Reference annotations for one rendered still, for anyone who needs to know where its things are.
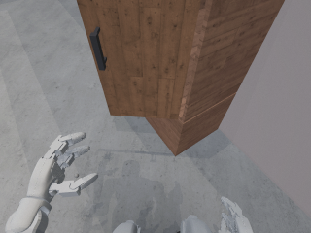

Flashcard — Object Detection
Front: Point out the right robot thigh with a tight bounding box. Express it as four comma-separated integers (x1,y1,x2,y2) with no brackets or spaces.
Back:
180,218,213,233

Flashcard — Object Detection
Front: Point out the robot right hand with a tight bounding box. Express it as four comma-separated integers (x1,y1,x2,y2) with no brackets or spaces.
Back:
218,196,255,233

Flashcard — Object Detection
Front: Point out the handle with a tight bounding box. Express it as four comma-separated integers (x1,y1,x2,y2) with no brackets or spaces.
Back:
89,26,107,71

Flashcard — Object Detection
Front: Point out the robot left hand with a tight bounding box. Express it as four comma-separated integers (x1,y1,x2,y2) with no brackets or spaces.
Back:
26,132,98,203

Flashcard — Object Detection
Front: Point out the cupboard door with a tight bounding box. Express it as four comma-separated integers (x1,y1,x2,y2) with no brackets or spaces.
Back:
77,0,201,119

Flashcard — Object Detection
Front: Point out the robot left forearm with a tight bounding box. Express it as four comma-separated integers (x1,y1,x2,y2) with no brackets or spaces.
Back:
5,196,52,233

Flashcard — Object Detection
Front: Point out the robot right shin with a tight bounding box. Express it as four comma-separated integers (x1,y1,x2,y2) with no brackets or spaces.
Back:
187,215,198,219

